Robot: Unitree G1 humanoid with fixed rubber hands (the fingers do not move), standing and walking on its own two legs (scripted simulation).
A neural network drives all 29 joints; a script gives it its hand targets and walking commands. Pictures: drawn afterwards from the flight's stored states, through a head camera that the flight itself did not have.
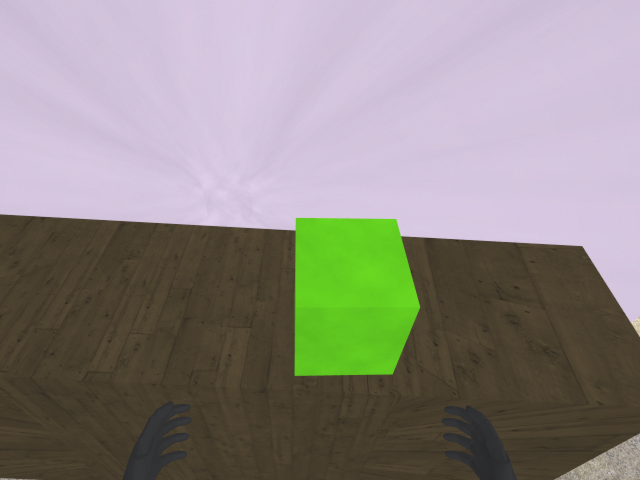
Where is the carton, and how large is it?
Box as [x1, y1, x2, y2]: [295, 218, 419, 375]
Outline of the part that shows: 296,218 295,375 392,373 419,308 419,304 396,220 354,218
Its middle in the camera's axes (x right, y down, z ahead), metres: +0.04 +0.09 +0.63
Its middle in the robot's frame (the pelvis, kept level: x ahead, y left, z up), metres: +0.41 -0.02 -0.03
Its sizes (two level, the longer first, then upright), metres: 0.172 0.162 0.191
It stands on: a pedestal, 0.65 m high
